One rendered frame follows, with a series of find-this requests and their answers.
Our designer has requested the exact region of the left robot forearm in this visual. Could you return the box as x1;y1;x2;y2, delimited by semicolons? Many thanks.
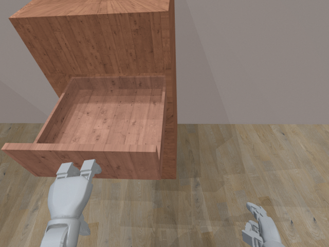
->
40;217;81;247

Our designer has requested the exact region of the cabinet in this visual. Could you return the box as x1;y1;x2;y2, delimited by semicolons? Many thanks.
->
8;0;177;179

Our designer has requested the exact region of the robot right hand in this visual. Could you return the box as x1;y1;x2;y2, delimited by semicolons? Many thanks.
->
242;202;282;247

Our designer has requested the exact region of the robot left hand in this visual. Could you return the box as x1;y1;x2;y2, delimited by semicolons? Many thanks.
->
47;159;102;236

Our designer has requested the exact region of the drawer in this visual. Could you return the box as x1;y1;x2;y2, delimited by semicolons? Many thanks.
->
1;76;167;180

